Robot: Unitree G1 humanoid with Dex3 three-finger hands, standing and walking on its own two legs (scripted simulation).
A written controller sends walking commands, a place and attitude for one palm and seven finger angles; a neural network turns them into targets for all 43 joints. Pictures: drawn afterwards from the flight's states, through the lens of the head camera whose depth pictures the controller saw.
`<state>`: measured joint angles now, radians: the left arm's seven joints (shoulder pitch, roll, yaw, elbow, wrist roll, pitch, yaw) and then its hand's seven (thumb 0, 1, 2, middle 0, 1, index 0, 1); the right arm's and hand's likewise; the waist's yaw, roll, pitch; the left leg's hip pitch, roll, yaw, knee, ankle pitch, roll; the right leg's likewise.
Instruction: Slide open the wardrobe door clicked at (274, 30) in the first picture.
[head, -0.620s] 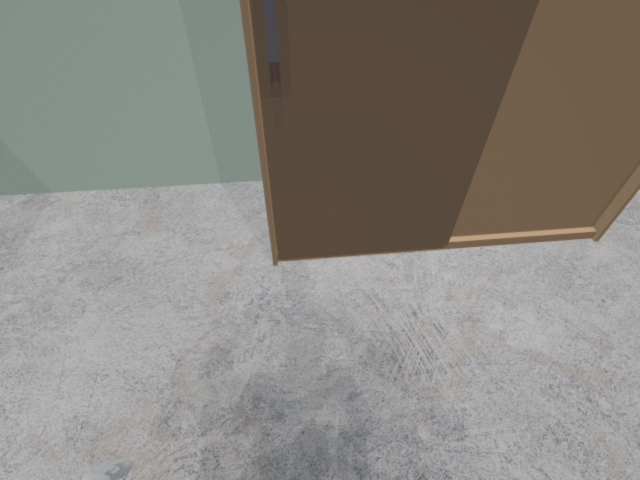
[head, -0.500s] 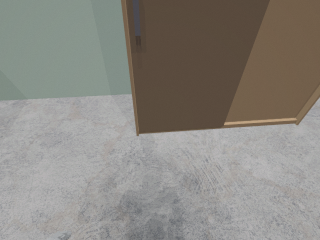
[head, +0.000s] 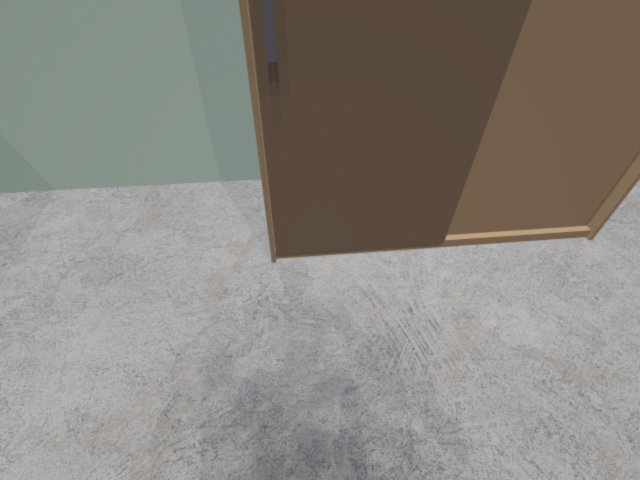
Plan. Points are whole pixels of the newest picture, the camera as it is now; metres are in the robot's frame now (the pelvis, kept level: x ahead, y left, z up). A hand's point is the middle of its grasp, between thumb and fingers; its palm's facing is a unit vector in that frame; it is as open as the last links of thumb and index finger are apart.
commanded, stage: stand and wait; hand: left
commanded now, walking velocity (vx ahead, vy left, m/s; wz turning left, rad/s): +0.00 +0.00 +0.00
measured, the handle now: (268, 7) +1.05 +0.19 +0.19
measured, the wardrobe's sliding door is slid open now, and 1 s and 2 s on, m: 0.00 0.00 0.00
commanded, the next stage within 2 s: look at it before walking up in 0.20 s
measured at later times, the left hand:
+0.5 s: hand out of the picture +0.09 +0.25 -0.15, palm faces -0.04 -0.94 -0.33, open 7.4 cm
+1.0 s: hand out of the picture +0.09 +0.24 -0.15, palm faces -0.03 -0.94 -0.34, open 7.4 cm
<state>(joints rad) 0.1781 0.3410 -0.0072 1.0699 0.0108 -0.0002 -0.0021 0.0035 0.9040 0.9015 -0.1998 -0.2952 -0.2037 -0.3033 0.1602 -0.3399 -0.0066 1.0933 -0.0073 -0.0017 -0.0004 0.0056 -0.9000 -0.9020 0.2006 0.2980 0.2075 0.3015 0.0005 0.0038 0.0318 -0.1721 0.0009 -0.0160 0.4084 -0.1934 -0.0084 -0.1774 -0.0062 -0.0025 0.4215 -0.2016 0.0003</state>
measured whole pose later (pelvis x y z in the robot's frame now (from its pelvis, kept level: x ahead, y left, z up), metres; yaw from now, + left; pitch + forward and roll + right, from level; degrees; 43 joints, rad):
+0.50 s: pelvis +0.01 +0.00 +0.00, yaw +0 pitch -2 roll +0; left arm 0.14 0.34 -0.01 1.08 0.01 -0.01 0.00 0.00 0.90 0.90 -0.20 -0.30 -0.20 -0.30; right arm 0.14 -0.33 0.00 1.11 -0.01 -0.01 0.00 0.00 -0.90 -0.90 0.20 0.30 0.21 0.30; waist 0.00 0.00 0.02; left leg -0.16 0.00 -0.01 0.38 -0.19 -0.01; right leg -0.17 0.00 0.00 0.40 -0.19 0.00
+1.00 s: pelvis +0.02 +0.00 +0.00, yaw -1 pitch -2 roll +0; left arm 0.16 0.33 -0.01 1.08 0.01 0.00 0.01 0.00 0.90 0.90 -0.20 -0.30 -0.20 -0.30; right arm 0.12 -0.33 0.00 1.11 -0.01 -0.01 -0.01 0.00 -0.90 -0.90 0.20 0.30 0.21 0.30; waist 0.01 0.01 0.02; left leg -0.14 0.01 0.00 0.37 -0.20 -0.01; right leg -0.15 0.00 0.01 0.38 -0.20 0.00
